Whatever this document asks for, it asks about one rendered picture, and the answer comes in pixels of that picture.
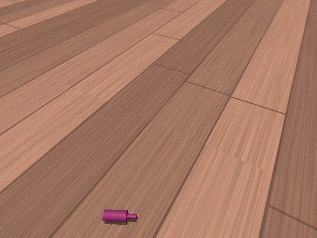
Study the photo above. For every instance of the bottle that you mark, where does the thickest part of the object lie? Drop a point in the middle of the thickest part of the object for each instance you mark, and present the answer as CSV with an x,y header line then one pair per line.
x,y
117,215

